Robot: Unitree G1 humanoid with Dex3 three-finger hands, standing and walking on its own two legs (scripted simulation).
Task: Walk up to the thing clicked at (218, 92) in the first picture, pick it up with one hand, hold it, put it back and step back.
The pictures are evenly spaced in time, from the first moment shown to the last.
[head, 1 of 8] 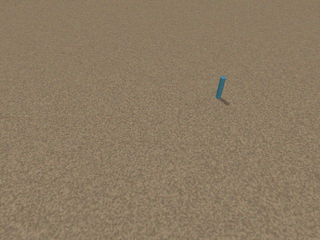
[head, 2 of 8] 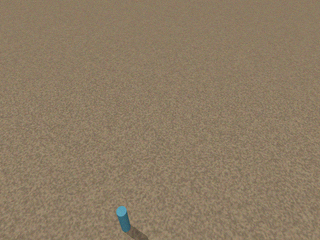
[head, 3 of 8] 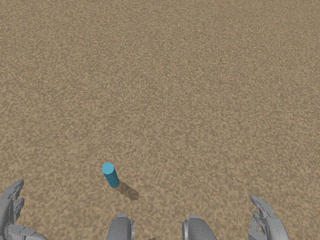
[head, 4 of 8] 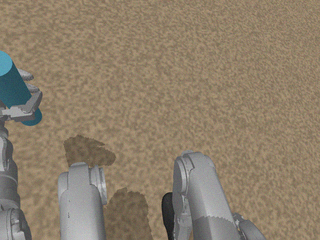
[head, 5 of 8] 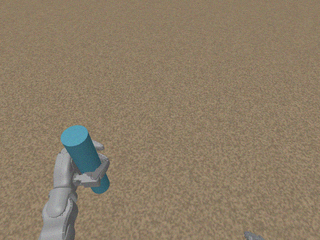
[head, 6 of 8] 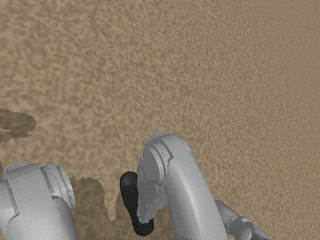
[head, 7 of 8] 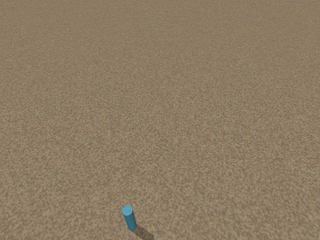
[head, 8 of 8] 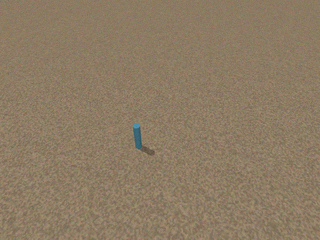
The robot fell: no
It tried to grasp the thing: yes
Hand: left
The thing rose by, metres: 0.67
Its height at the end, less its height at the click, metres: +0.00
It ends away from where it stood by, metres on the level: 0.01
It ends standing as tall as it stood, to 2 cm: yes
